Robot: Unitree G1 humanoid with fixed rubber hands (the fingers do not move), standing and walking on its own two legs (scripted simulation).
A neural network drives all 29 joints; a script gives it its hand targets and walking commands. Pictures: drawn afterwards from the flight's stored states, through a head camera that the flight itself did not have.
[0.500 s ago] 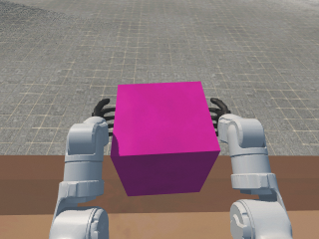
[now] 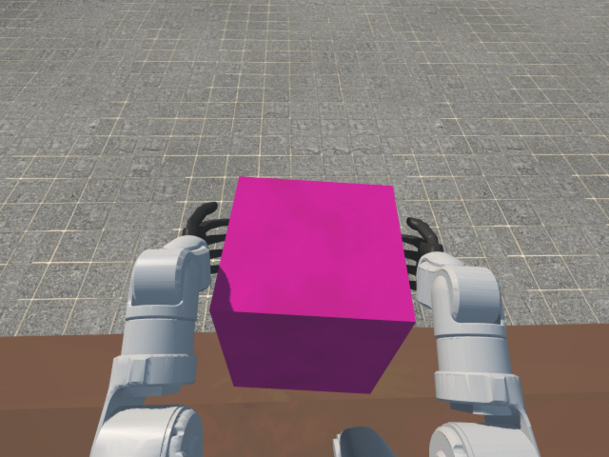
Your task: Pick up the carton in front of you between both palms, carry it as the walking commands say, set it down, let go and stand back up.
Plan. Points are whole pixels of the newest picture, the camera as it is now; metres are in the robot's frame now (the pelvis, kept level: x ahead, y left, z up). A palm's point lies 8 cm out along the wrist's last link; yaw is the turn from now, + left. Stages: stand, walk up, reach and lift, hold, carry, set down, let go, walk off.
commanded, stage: carry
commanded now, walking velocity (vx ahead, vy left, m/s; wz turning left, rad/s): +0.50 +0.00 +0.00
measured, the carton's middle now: (308, 291) +0.35 -0.02 +0.00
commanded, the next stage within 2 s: none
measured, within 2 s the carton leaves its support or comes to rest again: neither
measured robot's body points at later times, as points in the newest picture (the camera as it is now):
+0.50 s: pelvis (315, 317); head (332, 39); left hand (210, 155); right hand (349, 143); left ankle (258, 377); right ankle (318, 423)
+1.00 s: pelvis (289, 218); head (282, 22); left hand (245, 107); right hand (346, 110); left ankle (277, 352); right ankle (322, 295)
